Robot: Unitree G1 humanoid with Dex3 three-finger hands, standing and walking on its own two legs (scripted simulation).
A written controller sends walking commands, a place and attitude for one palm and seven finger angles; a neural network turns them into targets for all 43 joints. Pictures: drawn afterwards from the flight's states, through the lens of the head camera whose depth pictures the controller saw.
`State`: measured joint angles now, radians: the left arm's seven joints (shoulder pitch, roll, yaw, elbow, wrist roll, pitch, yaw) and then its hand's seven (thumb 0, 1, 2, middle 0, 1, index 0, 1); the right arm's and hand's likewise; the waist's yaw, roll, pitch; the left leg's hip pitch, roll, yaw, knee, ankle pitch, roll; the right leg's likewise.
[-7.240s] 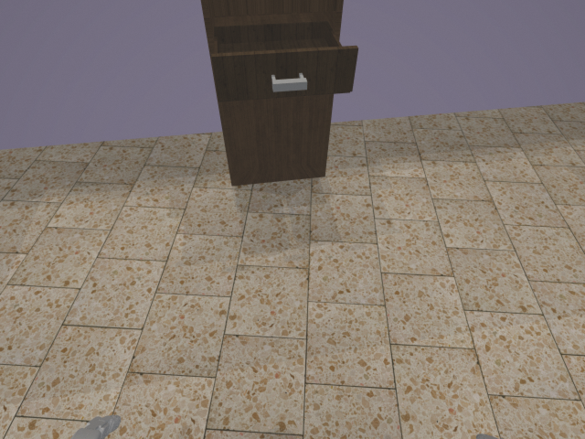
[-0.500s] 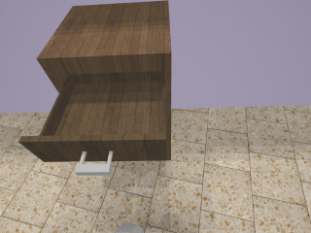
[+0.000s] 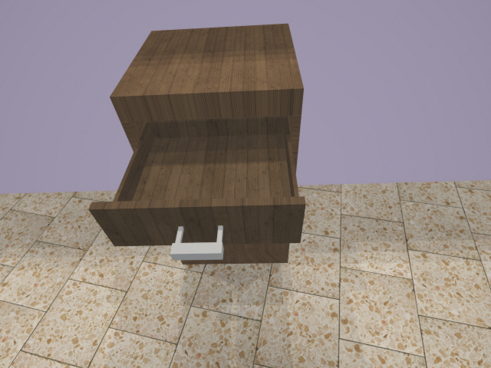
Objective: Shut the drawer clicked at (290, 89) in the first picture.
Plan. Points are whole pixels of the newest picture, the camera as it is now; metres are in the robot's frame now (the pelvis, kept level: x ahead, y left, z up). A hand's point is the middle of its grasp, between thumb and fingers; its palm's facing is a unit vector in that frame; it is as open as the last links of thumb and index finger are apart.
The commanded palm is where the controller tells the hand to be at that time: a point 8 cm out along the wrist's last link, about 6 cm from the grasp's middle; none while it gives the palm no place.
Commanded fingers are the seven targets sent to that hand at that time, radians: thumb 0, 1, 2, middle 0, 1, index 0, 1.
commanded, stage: come to a stop and stand still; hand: left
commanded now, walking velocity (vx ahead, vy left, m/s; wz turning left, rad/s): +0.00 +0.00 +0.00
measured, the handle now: (198, 241) +0.37 +0.14 -0.04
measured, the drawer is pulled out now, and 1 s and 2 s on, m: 0.30 0.30 0.30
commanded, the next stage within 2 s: look again from close up in 0.26 s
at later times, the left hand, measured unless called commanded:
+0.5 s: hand out of the picture +0.02 +0.19 -0.16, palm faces +0.03 -0.98 -0.21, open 7.3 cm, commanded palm none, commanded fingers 0.00 0.90 0.90 -0.20 -0.30 -0.20 -0.30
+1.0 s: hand out of the picture +0.04 +0.18 -0.16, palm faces +0.04 -0.98 -0.19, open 7.3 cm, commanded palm +0.12 +0.23 -0.06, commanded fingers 0.00 0.90 0.90 -0.22 -0.32 -0.22 -0.32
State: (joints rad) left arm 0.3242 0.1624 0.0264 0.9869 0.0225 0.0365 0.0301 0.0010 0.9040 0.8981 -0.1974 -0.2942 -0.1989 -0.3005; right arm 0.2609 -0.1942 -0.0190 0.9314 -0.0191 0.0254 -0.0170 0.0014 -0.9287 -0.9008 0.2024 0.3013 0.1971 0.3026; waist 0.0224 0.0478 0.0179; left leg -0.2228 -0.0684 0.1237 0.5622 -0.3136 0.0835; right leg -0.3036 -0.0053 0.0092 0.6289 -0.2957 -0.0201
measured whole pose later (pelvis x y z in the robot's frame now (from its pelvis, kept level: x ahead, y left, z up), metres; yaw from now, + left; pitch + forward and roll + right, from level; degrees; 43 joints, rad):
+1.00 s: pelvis +0.04 +0.01 +0.02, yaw +1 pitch -1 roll +0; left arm 0.28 0.14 -0.01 1.09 0.01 0.00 0.04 0.01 0.92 0.90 -0.20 -0.29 -0.20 -0.30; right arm 0.27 -0.16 0.02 1.11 -0.01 -0.03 -0.04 0.00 -0.91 -0.90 0.20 0.30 0.19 0.30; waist 0.00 0.01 0.04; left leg -0.10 -0.06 0.09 0.38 -0.28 0.08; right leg -0.17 0.01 -0.01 0.44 -0.26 -0.01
